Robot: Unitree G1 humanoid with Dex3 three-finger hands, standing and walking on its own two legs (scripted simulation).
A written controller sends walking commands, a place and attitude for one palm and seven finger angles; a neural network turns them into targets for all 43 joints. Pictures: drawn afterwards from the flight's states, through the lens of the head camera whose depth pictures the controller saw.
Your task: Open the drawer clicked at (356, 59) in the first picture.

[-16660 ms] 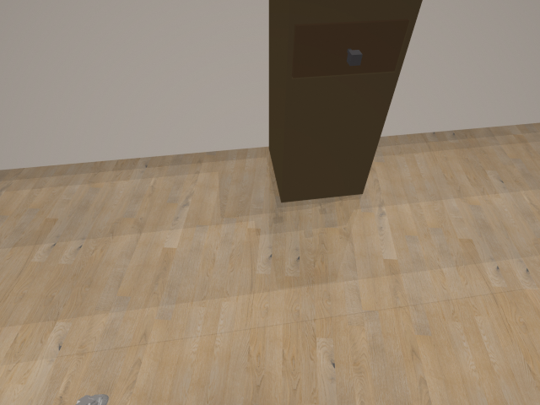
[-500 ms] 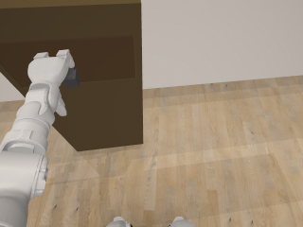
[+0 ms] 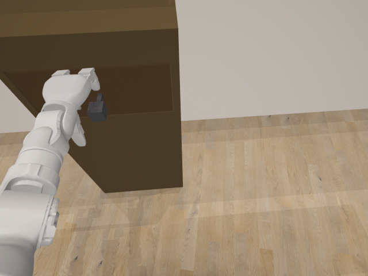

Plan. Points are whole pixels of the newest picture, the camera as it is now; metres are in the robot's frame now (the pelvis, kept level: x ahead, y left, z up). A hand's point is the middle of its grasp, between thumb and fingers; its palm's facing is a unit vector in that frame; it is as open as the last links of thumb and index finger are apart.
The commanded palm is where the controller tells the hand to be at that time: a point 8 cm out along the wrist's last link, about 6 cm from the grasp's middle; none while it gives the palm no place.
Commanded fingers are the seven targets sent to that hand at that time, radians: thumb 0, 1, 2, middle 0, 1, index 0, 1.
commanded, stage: re-aim the fingers above the handle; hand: left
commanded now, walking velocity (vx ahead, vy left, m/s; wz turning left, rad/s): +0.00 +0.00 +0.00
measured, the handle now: (98, 105) +0.53 +0.21 +0.01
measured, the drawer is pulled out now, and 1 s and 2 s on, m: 0.00 0.00 0.00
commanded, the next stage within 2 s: none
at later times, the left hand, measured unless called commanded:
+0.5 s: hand (78, 107) +0.47 +0.23 +0.08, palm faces -0.06 -0.03 -1.00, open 13.8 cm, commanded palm +0.46 +0.24 +0.13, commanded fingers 0.00 -0.50 0.30 -0.30 -1.20 -0.30 -1.20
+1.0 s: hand (75, 105) +0.49 +0.24 +0.07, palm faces -0.05 -0.03 -1.00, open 13.8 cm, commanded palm +0.47 +0.23 +0.13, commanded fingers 0.00 -0.50 0.30 -0.30 -1.20 -0.30 -1.20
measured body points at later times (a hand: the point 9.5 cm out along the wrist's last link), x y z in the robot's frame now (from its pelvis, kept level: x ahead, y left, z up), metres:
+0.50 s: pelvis +0.00 +0.00 +0.00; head +0.07 -0.02 +0.44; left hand +0.47 +0.23 +0.13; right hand +0.02 -0.28 -0.13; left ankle -0.02 +0.11 -0.72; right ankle -0.05 -0.13 -0.72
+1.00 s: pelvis -0.01 +0.01 +0.00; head +0.07 +0.00 +0.44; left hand +0.48 +0.24 +0.13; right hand -0.01 -0.26 -0.13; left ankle -0.02 +0.11 -0.72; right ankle -0.05 -0.12 -0.72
